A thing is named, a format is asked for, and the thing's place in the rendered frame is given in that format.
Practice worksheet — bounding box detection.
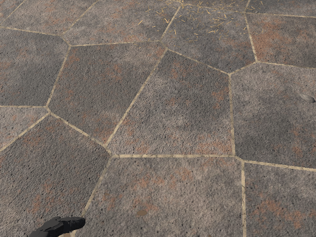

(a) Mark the robot left hand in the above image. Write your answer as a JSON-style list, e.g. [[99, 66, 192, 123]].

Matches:
[[27, 216, 86, 237]]

